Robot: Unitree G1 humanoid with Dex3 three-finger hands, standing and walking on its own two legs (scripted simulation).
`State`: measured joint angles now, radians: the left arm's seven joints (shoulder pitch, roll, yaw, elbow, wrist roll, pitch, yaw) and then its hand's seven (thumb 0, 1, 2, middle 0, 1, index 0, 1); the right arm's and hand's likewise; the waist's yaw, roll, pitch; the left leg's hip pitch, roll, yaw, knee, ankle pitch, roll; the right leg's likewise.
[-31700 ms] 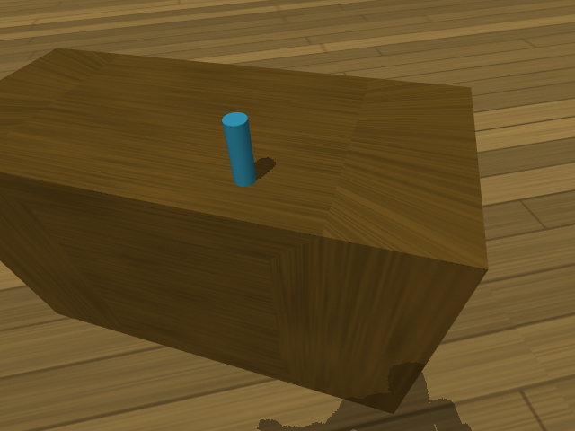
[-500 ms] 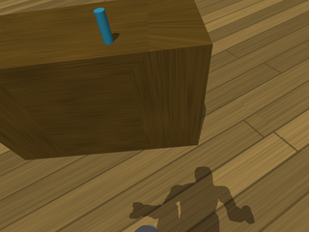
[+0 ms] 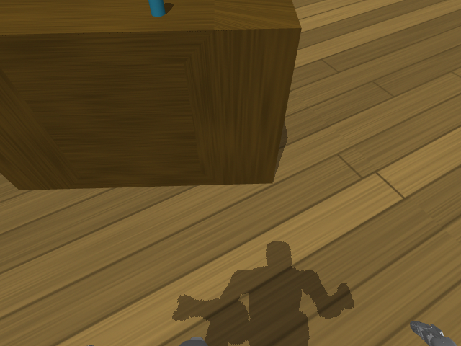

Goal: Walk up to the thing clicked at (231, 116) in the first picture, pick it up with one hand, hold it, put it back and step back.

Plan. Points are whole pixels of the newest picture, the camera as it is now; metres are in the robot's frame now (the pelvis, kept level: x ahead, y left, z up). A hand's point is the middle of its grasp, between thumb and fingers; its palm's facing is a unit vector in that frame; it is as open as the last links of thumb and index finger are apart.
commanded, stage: step back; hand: left
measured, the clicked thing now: out of the picture +1.04 +0.32 +0.11
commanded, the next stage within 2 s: stand in 1.16 s
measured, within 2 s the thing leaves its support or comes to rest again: neither
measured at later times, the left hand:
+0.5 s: hand out of the picture +0.00 +0.29 -0.13, palm faces +0.04 -0.91 -0.40, open 7.4 cm
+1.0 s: hand out of the picture +0.07 +0.28 -0.14, palm faces +0.11 -0.92 -0.37, open 7.4 cm
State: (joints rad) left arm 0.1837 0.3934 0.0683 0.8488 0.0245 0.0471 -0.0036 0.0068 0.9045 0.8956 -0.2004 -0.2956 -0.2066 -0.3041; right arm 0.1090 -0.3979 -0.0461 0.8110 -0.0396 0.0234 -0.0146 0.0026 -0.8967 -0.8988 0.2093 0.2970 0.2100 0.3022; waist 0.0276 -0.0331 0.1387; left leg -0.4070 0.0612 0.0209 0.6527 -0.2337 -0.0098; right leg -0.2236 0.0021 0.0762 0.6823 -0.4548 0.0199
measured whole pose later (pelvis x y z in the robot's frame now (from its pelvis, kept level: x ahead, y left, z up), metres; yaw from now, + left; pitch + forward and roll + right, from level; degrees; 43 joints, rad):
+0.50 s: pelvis -0.05 +0.00 +0.02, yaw +3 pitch -2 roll +1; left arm 0.22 0.41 0.06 0.97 0.03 0.00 -0.01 0.01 0.90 0.90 -0.20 -0.30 -0.21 -0.30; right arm 0.24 -0.35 -0.06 0.97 -0.04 -0.01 0.03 0.00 -0.90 -0.90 0.21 0.30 0.21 0.30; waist 0.00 -0.02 0.06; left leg -0.21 -0.03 -0.03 0.52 -0.28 0.03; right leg -0.35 -0.02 0.00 0.84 -0.49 -0.02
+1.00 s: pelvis +0.00 +0.01 +0.01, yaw +5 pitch -2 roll +1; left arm 0.12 0.37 0.04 1.00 0.01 0.00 0.00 0.01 0.90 0.90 -0.20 -0.30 -0.21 -0.30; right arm 0.17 -0.35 -0.04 1.03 -0.03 -0.01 0.00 0.00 -0.90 -0.90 0.20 0.30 0.21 0.30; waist 0.02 -0.02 0.10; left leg -0.26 0.00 0.00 0.57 -0.27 -0.01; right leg -0.24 -0.06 -0.03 0.63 -0.35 0.00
